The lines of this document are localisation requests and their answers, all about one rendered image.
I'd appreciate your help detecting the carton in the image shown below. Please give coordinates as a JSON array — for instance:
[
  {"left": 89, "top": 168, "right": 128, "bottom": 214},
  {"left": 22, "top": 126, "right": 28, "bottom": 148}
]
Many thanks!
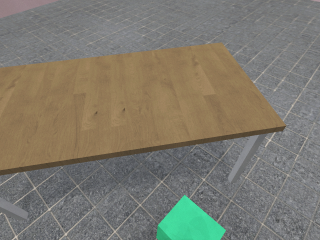
[{"left": 156, "top": 195, "right": 226, "bottom": 240}]

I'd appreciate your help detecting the table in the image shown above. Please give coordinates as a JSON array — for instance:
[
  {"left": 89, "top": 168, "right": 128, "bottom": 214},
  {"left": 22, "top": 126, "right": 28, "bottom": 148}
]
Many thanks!
[{"left": 0, "top": 42, "right": 286, "bottom": 221}]

